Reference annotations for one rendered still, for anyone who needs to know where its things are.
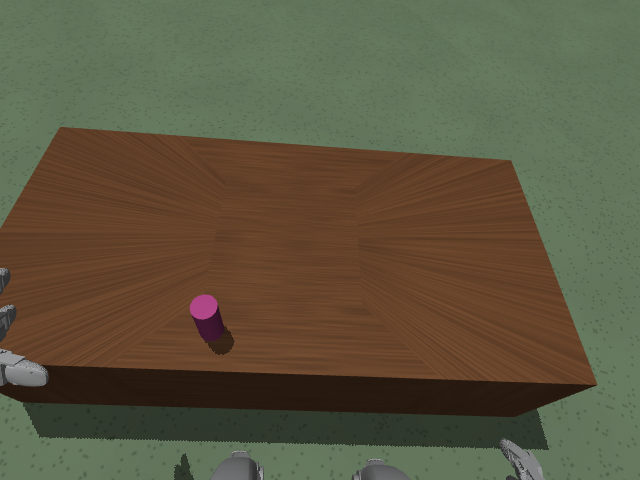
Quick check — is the can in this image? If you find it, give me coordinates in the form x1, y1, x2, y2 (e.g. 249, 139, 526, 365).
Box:
190, 294, 224, 341

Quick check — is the left robot hand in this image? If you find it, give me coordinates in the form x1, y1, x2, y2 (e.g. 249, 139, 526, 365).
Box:
0, 268, 49, 386

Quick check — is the right robot hand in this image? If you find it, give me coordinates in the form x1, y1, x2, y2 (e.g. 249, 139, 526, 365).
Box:
500, 438, 546, 480

